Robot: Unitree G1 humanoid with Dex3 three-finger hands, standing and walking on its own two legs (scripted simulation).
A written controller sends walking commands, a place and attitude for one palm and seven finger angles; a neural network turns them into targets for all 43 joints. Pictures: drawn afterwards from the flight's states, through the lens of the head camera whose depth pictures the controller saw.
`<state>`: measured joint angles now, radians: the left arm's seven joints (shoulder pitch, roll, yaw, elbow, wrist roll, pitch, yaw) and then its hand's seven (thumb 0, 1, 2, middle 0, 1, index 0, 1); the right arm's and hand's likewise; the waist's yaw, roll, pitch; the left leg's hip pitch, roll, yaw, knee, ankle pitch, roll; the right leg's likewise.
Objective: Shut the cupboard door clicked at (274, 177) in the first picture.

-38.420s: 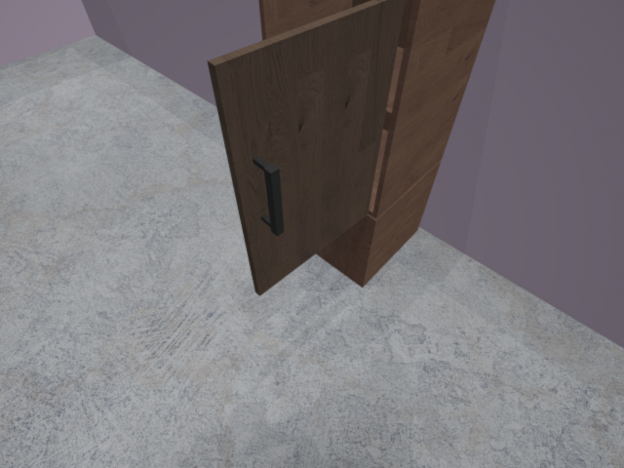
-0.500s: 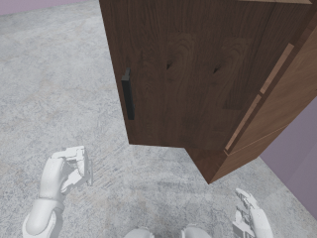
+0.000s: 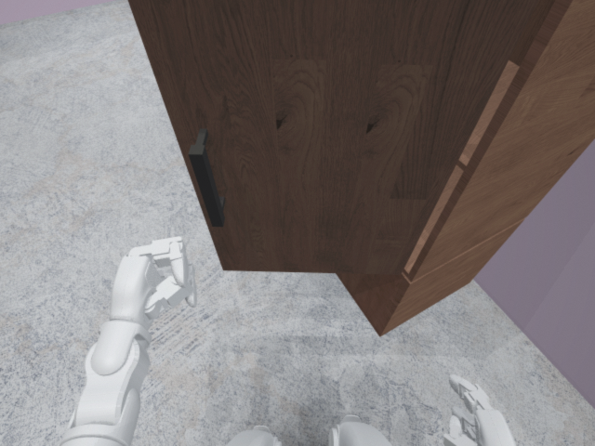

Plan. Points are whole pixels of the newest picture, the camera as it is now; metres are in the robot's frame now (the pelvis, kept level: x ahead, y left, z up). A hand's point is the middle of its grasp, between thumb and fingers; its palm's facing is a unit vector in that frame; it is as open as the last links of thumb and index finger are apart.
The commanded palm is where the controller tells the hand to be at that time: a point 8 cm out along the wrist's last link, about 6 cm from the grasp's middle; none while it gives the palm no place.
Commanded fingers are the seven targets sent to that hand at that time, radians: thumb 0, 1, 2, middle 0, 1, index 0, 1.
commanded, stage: bring the fist close to the handle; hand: left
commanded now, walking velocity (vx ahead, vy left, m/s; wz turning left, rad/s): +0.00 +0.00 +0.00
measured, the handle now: (211, 181) +0.48 +0.16 +0.06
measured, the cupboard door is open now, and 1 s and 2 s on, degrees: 59 59 44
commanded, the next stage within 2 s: push the door shut along its arc in 0.74 s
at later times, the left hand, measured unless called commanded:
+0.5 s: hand (225, 230) +0.38 +0.12 +0.07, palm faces +0.01 -1.00 -0.02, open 3.1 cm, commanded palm +0.35 +0.18 +0.06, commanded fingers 0.00 0.90 0.90 -1.30 -1.50 -1.30 -1.50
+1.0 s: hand (226, 232) +0.39 +0.12 +0.06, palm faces -0.03 -1.00 -0.03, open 3.1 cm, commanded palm +0.37 +0.18 +0.06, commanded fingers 0.00 0.90 0.90 -1.30 -1.50 -1.30 -1.50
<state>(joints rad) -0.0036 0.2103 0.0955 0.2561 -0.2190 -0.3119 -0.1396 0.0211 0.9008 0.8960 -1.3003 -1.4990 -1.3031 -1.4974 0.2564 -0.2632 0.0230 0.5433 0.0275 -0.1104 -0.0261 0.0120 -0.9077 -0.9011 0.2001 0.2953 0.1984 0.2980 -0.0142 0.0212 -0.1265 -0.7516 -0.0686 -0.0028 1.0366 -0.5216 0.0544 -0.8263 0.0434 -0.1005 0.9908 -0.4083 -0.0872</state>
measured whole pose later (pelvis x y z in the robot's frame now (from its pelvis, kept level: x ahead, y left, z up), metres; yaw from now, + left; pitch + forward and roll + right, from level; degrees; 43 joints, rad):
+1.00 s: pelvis -0.01 +0.01 +0.00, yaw -1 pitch +14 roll +0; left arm -0.40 0.17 0.09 0.69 -0.14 -0.41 -0.03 0.02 0.90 0.90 -1.30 -1.50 -1.30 -1.50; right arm 0.26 -0.25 0.02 0.59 0.01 -0.03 0.01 0.01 -0.91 -0.90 0.20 0.29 0.20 0.30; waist -0.05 0.02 -0.13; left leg -0.76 -0.07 0.03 1.00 -0.49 0.07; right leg -0.84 0.04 -0.07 0.96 -0.37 -0.08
